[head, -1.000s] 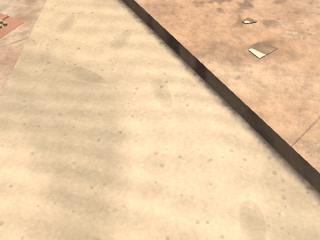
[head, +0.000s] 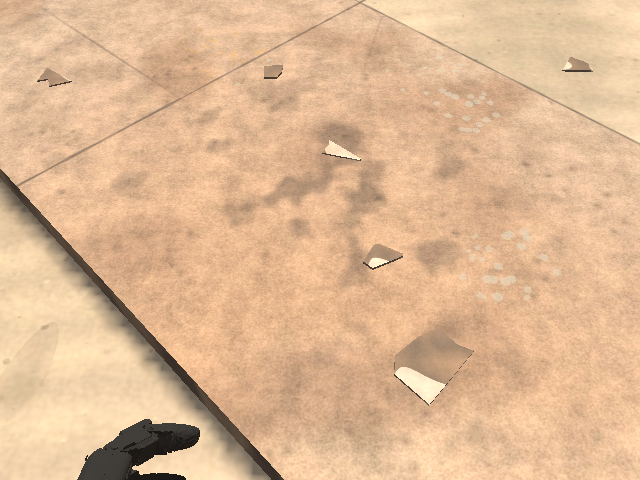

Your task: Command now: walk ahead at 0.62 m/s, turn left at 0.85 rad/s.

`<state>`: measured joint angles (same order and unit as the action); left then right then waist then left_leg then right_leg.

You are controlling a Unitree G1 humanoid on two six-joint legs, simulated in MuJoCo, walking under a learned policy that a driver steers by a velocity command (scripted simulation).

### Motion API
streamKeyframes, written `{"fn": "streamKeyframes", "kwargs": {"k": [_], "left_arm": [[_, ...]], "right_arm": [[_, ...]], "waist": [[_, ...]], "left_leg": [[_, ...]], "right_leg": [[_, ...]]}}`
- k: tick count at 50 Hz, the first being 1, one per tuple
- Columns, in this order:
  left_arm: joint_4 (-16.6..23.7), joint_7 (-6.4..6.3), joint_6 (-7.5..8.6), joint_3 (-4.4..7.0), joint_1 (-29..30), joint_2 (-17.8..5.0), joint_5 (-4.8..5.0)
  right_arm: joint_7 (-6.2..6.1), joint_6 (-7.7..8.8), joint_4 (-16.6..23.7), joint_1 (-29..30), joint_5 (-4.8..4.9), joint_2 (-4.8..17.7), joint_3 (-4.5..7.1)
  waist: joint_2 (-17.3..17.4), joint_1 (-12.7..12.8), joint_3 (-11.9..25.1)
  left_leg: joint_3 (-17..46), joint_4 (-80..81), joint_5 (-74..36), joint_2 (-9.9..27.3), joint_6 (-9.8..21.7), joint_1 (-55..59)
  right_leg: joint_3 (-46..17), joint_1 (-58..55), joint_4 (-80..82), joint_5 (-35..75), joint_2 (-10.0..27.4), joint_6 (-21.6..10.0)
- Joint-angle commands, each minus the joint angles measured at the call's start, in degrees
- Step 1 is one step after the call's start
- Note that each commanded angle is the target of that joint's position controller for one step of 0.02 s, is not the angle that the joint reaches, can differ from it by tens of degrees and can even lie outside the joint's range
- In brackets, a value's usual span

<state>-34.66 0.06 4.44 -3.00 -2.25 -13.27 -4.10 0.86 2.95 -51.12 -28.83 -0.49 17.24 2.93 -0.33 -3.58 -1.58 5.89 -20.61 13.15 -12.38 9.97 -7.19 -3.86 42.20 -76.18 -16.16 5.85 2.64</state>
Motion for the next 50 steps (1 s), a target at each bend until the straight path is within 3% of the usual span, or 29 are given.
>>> {"fn": "streamKeyframes", "kwargs": {"k": [1,2,3,5,7,8,9,10,11,12,13,14,16,19,23,24,26,28,33,36,38,40,41,42,43,44,45,47,50], "left_arm": [[5.2,-0.91,-0.2,2.24,3.9,-7.1,-0.73],[8.6,-0.81,0.41,1.4,12.5,-5.3,-1.1],[12.6,-0.78,1.23,1.06,21.3,-4.6,-0.12],[17.6,-0.74,1.88,0.46,30.1,-2.8,2.03],[20.2,0.17,2.09,-0.29,31.7,-1.8,1.65],[20.8,0.57,1.39,-1.5,29.0,0.1,1.85],[17.4,0.74,0.3,-2.67,16.3,2.2,2.05],[12.0,0.05,-1.61,-0.96,2.2,1.9,2.58],[8.4,-1.6,-3.12,2.95,-16.2,-4.4,2.75],[4.8,-2.31,-2.93,5.45,-20.0,-11.8,2.45],[6.9,-2.76,-3.82,6.55,-20.4,-17.1,1.36],[5.7,-2.79,-2.9,5.69,-14.2,-11.4,2.82],[5.5,-2.98,-1.81,3.71,-4.1,-0.7,3.09],[2.4,-3.14,-1.27,4.43,-1.5,0.7,3.01],[-1.6,-2.64,-0.49,5.87,-5.9,-1.7,3.04],[0.4,-3.81,0.56,6.67,1.1,-3.6,3.59],[0.1,-5.27,0.51,6.96,0.4,-4.3,3.77],[-0.5,-6.19,-0.47,7.53,-2.6,-6.6,3.61],[0.5,-5.75,-3.03,9.37,-9.2,-11.2,3.99],[0.8,-4.74,-3.59,10.16,-10.8,-12.6,5.26],[-0.4,-4.39,-3.68,9.46,-10.1,-10.7,5.66],[-3.8,-3.73,-3.74,7.3,-11.5,-5.4,5.78],[-4.5,-2.86,-3.41,5.97,-13.1,-1.6,4.79],[-4.8,-1.31,-3.33,4.93,-18.3,-0.4,4.42],[-3.6,-0.47,-3.01,6.34,-18.2,-6.8,6.07],[-1.5,-0.67,-2.69,7.16,-14.3,-9.3,7.33],[-1.9,-2.11,-3.46,7.3,-11.1,-9.0,7.4],[-2.2,-5.33,-6.55,7.38,-9.4,-7.5,6.35],[-0.1,-6.83,-7.51,7.13,-9.3,-4.1,4.77]], "right_arm": [[-1.66,1.2,1.8,-8.7,0.84,7.6,2.0],[-3.2,0.87,-1.1,-19.3,0.24,8.0,2.39],[-4.97,0.44,-3.2,-27.4,-1.52,7.7,2.69],[-7.36,-0.81,-4.6,-31.1,-2.81,7.3,3.14],[-7.74,-0.84,-1.6,-24.2,-1.95,8.0,3.25],[-7.39,-1.17,2.0,-12.9,-0.55,7.5,3.21],[-6.21,-1.63,7.2,3.0,0.73,7.0,3.14],[-3.9,-0.56,6.6,0.3,2.63,8.5,3.74],[-2.27,1.91,6.3,4.1,3.74,13.1,5.25],[-1.19,3.86,7.9,3.5,1.87,7.4,4.92],[-1.05,2.97,11.3,1.2,3.41,10.2,4.94],[-1.03,1.62,11.5,0.2,1.15,11.3,5.62],[-1.21,-1.76,8.2,-1.9,-0.55,7.0,4.95],[-0.66,-6.55,9.1,1.2,-0.62,2.7,4.22],[0.1,-8.24,14.2,11.3,-0.79,1.9,3.61],[-0.94,-7.78,15.2,11.3,3.17,4.0,4.13],[-0.8,-8.01,16.8,15.2,2.34,6.1,4.26],[0.51,-7.65,19.0,20.0,1.69,5.4,3.68],[4.32,-7.49,22.6,29.6,2.48,3.4,2.62],[3.9,-7.14,22.1,31.2,3.0,3.1,2.62],[2.91,-6.35,18.8,27.8,3.52,1.1,2.3],[2.1,-4.72,13.5,18.1,2.39,2.4,3.22],[1.19,-3.61,12.3,14.1,-0.48,5.4,3.67],[0.99,-2.98,12.2,13.3,-3.06,5.7,2.72],[1.29,-3.46,11.8,13.1,-1.76,8.3,3.86],[1.38,-4.0,11.6,15.0,-1.11,10.1,4.31],[0.83,-4.48,12.4,20.0,-0.76,8.2,3.58],[-0.68,-5.32,12.9,28.2,-0.74,4.4,1.98],[-2.76,-5.08,11.1,26.6,-1.67,3.5,1.12]], "waist": [[-1.5,-0.8,-0.2],[2.7,-7.2,1.9],[6.9,-12.5,3.5],[7.1,-13.6,6.8],[3.8,-9.0,6.2],[-1.2,-3.3,5.5],[-4.1,6.3,8.2],[0.4,10.1,19.4],[3.4,20.9,22.9],[-10.1,16.6,28.0],[-18.2,14.9,35.6],[-14.5,8.7,31.9],[-5.3,2.4,14.4],[-6.8,-1.5,4.2],[-5.3,-0.7,4.9],[-9.3,-1.9,3.7],[-6.1,-0.7,3.9],[-3.1,1.4,3.9],[-0.7,7.3,3.3],[-1.6,8.9,3.8],[-1.5,7.4,3.9],[1.9,3.1,5.5],[9.0,2.2,9.7],[13.2,2.9,20.6],[9.8,1.0,24.3],[8.9,1.4,21.5],[5.7,2.4,15.9],[6.3,5.3,5.5],[5.6,6.0,3.9]], "left_leg": [[16.6,-2.2,-60.1,13.7,4.8,16.2],[21.8,-7.1,-70.9,16.2,5.1,35.3],[27.0,-11.2,-76.8,19.3,6.0,50.1],[30.8,-13.3,-79.4,23.2,5.6,58.0],[30.6,-8.2,-74.5,23.0,4.7,46.8],[28.3,-2.0,-69.1,20.9,2.3,28.2],[21.0,2.5,-65.4,12.9,-1.8,-0.7],[20.5,-4.4,-75.6,8.9,-2.4,-20.8],[23.9,-19.2,-64.2,8.5,-6.5,-27.9],[16.7,-38.3,12.2,2.8,-10.6,-24.6],[7.3,-63.4,24.0,-2.0,-12.4,-21.6],[6.2,-66.2,17.7,2.3,-12.3,-22.6],[1.1,-62.9,11.4,7.9,-13.3,-29.3],[-1.1,-57.8,6.5,11.3,-13.3,-26.2],[-3.5,-52.0,-2.2,12.4,-10.7,-25.6],[-1.4,-49.7,-4.0,15.2,-11.9,-27.1],[-2.4,-44.8,-10.5,16.6,-13.0,-27.4],[-3.8,-38.4,-16.5,17.1,-13.3,-26.7],[-6.0,-24.1,-14.5,16.1,-13.8,-22.2],[-5.8,-15.6,-7.2,13.7,-12.6,-19.3],[-5.9,-3.1,-11.6,13.4,-10.3,-11.0],[-9.5,10.7,-30.8,13.5,-6.9,6.2],[-1.6,-0.3,-70.1,23.8,-2.2,21.1],[4.9,-17.7,-97.3,37.0,6.3,35.4],[4.6,-15.4,-87.6,39.9,11.5,32.6],[5.4,-10.0,-66.5,39.1,12.0,27.4],[5.2,-5.1,-48.3,38.1,10.2,19.7],[2.9,2.5,-27.0,37.9,7.0,0.0],[-2.5,4.9,-21.2,35.4,3.8,-3.6]], "right_leg": [[4.2,20.3,-11.3,-11.1,-2.5,-0.5],[4.6,36.2,-15.9,-19.3,-3.8,-1.3],[2.6,50.1,-18.8,-26.3,-4.5,-2.5],[-1.5,59.7,-22.1,-33.8,-5.8,-3.7],[-0.5,54.6,-16.6,-31.9,-6.7,-4.2],[0.2,35.2,-1.7,-23.4,-6.8,-4.8],[3.1,-5.5,23.3,-6.6,-10.0,-6.1],[5.3,-43.8,16.2,8.1,-13.7,-6.4],[-3.5,-61.0,25.5,17.7,-7.2,-8.7],[-18.8,-63.4,30.3,36.9,10.3,-12.5],[-37.2,-56.8,35.7,72.6,24.6,-18.7],[-36.5,-50.8,35.1,80.0,21.2,-19.9],[-24.0,-38.3,38.1,48.9,15.6,-15.9],[-10.3,-20.8,45.8,28.7,11.8,-14.1],[0.4,-20.2,48.3,32.8,13.1,-13.2],[3.1,-21.2,51.7,29.7,11.2,-13.1],[7.2,-23.4,51.2,25.0,11.7,-13.1],[10.7,-25.8,49.9,23.1,11.5,-12.6],[12.4,-27.9,43.8,15.9,13.5,-13.0],[7.0,-28.6,38.5,13.9,15.4,-13.4],[5.8,-26.1,33.2,13.2,13.7,-12.4],[9.1,-19.7,20.0,11.7,8.1,-9.3],[10.9,-5.0,3.2,-20.4,3.5,-4.8],[3.6,9.5,-16.2,-45.0,0.8,-0.5],[0.7,13.9,-24.7,-43.0,-0.3,1.0],[2.1,17.4,-27.0,-37.5,-0.1,1.6],[2.8,18.8,-28.3,-32.4,-0.1,2.8],[4.5,14.0,-31.2,-25.0,-0.3,5.1],[4.7,13.2,-33.8,-18.9,-1.0,5.2]]}}
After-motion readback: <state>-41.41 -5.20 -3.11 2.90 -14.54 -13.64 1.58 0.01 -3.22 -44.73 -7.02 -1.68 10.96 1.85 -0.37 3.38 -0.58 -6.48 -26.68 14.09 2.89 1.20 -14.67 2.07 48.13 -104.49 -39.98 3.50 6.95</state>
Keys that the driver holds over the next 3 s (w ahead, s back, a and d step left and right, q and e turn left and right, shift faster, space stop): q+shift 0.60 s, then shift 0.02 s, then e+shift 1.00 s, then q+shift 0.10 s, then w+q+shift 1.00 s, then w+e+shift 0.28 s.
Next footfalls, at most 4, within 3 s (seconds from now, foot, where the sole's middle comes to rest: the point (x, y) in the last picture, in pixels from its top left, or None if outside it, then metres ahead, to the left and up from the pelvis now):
0.24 right None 0.43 -0.11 -0.67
0.80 left None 0.35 0.10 -0.77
1.22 right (393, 431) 0.53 -0.14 -0.67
1.80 left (306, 425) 0.56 0.03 -0.67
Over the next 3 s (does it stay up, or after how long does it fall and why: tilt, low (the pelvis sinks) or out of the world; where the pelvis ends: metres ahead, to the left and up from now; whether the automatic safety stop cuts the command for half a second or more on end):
stays up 1.24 0.19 0.08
